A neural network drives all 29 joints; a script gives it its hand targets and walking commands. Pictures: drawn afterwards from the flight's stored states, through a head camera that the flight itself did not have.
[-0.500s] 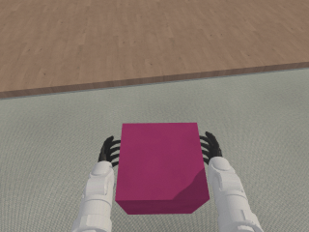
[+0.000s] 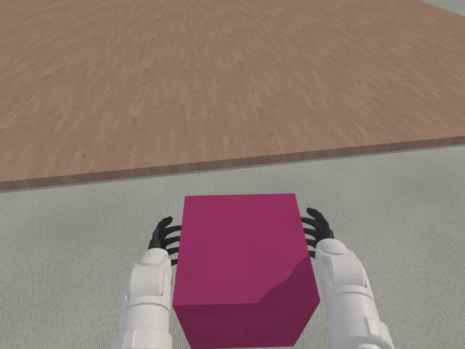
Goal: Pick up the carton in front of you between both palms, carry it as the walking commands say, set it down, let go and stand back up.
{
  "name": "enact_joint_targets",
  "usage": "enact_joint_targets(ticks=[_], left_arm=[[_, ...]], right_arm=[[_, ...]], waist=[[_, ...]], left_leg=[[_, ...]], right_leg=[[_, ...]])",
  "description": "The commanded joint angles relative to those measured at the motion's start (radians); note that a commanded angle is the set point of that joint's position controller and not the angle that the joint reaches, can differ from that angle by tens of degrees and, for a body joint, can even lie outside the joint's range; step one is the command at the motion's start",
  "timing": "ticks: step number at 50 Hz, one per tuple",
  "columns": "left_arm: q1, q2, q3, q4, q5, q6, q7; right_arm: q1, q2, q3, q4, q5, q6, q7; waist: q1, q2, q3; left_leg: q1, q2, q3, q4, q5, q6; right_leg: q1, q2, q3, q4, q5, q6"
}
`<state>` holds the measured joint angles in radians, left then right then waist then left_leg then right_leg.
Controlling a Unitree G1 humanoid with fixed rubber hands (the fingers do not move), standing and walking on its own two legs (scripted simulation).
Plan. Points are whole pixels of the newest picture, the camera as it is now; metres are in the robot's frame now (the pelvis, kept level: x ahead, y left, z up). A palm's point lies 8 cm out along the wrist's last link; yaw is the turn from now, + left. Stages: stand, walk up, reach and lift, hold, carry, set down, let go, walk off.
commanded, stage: reach and lift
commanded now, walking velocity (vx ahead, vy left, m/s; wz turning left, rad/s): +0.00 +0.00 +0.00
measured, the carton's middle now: (241, 274) +0.29 +0.00 -0.05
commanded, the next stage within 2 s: hold in 0.76 s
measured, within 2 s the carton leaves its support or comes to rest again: neither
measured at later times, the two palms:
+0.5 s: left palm (158, 248) +0.30 +0.15 +0.03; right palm (323, 239) +0.31 -0.15 +0.04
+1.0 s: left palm (155, 245) +0.29 +0.15 +0.06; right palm (328, 235) +0.30 -0.15 +0.06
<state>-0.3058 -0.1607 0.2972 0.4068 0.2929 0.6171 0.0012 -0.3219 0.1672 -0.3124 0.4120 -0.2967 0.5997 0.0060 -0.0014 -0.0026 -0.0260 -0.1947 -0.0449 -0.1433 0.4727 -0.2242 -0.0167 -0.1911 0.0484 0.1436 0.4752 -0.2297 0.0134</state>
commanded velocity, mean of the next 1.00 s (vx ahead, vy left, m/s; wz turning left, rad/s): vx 0.00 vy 0.00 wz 0.00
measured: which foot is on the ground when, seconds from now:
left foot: down 0.00-1.00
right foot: down 0.00-1.00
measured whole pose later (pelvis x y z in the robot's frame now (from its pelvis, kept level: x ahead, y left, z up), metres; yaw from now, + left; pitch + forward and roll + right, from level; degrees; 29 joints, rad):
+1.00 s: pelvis +0.01 +0.00 +0.01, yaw +0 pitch -7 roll +0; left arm -0.25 -0.15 0.21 0.24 0.27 0.76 0.00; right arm -0.27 0.15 -0.23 0.24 -0.27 0.75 0.01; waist 0.00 0.00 -0.01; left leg -0.05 -0.04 -0.14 0.35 -0.19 -0.01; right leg -0.04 0.04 0.14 0.35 -0.19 0.01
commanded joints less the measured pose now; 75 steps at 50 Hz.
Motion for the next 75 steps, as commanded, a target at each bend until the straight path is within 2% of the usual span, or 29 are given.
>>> enact_joint_targets(ticks=[1,9,25,37,42,49,56,64,65,66,67,68,71,72,73,74,75], left_arm=[[-0.607,-0.966,-0.558,-0.018,-0.238,-0.039,-0.257],[-0.578,-0.960,-0.563,-0.026,-0.234,-0.026,-0.252],[-0.448,-0.939,-0.609,-0.144,-0.266,0.016,-0.238],[-0.433,-0.921,-0.622,-0.189,-0.278,0.042,-0.238],[-0.449,-0.927,-0.688,-0.275,-0.319,0.069,-0.235],[-0.444,-0.876,-0.607,-0.210,-0.271,0.116,-0.233],[-0.530,-0.910,-0.618,-0.208,-0.283,0.104,-0.243],[-0.546,-0.914,-0.608,-0.180,-0.274,0.101,-0.242],[-0.552,-0.904,-0.608,-0.196,-0.281,0.106,-0.239],[-0.549,-0.901,-0.612,-0.204,-0.286,0.108,-0.237],[-0.558,-0.903,-0.632,-0.232,-0.298,0.111,-0.233],[-0.573,-0.908,-0.651,-0.263,-0.311,0.116,-0.228],[-0.576,-0.910,-0.724,-0.339,-0.359,0.155,-0.210],[-0.577,-0.910,-0.748,-0.368,-0.381,0.174,-0.204],[-0.575,-0.909,-0.771,-0.402,-0.401,0.196,-0.196],[-0.578,-0.902,-0.787,-0.431,-0.416,0.222,-0.186],[-0.565,-0.886,-0.794,-0.452,-0.425,0.250,-0.172]], right_arm=[[-0.529,0.985,0.556,0.042,0.223,-0.012,0.253],[-0.509,0.963,0.556,0.028,0.220,-0.002,0.251],[-0.383,0.935,0.600,-0.089,0.251,0.039,0.243],[-0.364,0.932,0.616,-0.134,0.264,0.067,0.238],[-0.376,0.941,0.682,-0.220,0.304,0.094,0.233],[-0.378,0.887,0.603,-0.159,0.262,0.139,0.230],[-0.463,0.917,0.614,-0.155,0.271,0.128,0.242],[-0.480,0.914,0.599,-0.127,0.261,0.124,0.244],[-0.484,0.904,0.601,-0.141,0.267,0.128,0.243],[-0.476,0.902,0.605,-0.146,0.270,0.130,0.239],[-0.476,0.905,0.621,-0.173,0.280,0.133,0.234],[-0.489,0.908,0.640,-0.206,0.291,0.138,0.227],[-0.480,0.908,0.702,-0.292,0.330,0.178,0.198],[-0.471,0.905,0.725,-0.325,0.344,0.199,0.187],[-0.472,0.899,0.751,-0.367,0.359,0.224,0.176],[-0.478,0.890,0.772,-0.404,0.372,0.251,0.165],[-0.479,0.879,0.789,-0.438,0.384,0.281,0.154]], waist=[[-0.002,-0.002,-0.223],[-0.002,0.005,-0.237],[-0.002,0.005,-0.244],[0.001,0.000,-0.217],[-0.003,-0.001,-0.262],[-0.001,-0.001,-0.116],[0.000,0.003,-0.169],[-0.002,0.004,-0.168],[0.002,0.036,-0.186],[0.000,0.042,-0.205],[-0.001,0.042,-0.185],[-0.002,0.054,-0.167],[-0.002,0.143,-0.232],[-0.004,0.145,-0.256],[-0.004,0.127,-0.268],[-0.001,0.082,-0.256],[0.006,-0.031,-0.233]], left_leg=[[0.059,-0.044,0.082,-0.081,0.021,0.011],[0.096,-0.046,0.083,-0.100,0.076,0.002],[0.165,-0.053,0.073,-0.126,0.254,-0.006],[0.179,-0.057,0.072,-0.138,0.251,-0.006],[0.214,-0.059,0.065,-0.143,0.296,-0.007],[0.164,-0.051,0.077,-0.177,0.125,-0.001],[0.172,-0.048,0.080,-0.159,0.111,0.000],[0.172,-0.045,0.081,-0.160,0.091,-0.002],[0.054,0.120,0.038,-0.100,-0.065,0.013],[0.015,0.118,-0.007,-0.131,-0.270,0.021],[-0.040,0.120,-0.022,-0.154,-0.457,0.032],[-0.063,0.132,-0.035,-0.166,-0.538,0.042],[-0.016,0.207,-0.084,-0.190,-0.415,0.084],[-0.014,0.215,-0.078,-0.178,-0.414,0.095],[-0.049,0.205,-0.047,-0.157,-0.440,0.091],[-0.119,0.175,0.009,-0.102,-0.443,0.074],[-0.222,0.121,0.099,0.034,-0.401,0.039]], right_leg=[[0.041,0.035,-0.074,-0.090,0.027,-0.004],[0.068,0.042,-0.081,-0.102,0.077,-0.001],[0.140,0.053,-0.076,-0.127,0.252,0.008],[0.157,0.052,-0.071,-0.144,0.262,0.012],[0.195,0.051,-0.067,-0.151,0.317,0.015],[0.149,0.044,-0.074,-0.183,0.138,0.008],[0.148,0.044,-0.079,-0.168,0.118,0.006],[0.140,0.044,-0.082,-0.167,0.094,0.004],[0.036,-0.112,-0.041,-0.084,-0.052,-0.005],[0.011,-0.101,-0.027,-0.084,-0.234,-0.013],[-0.045,-0.088,-0.036,-0.077,-0.390,-0.016],[-0.090,-0.074,-0.062,-0.045,-0.438,-0.013],[-0.108,-0.031,-0.196,0.087,-0.182,0.004],[-0.093,-0.028,-0.213,0.053,-0.184,0.003],[-0.053,-0.033,-0.212,0.013,-0.208,-0.002],[-0.005,-0.062,-0.170,-0.047,-0.248,-0.013],[0.046,-0.160,-0.026,-0.139,-0.352,-0.045]])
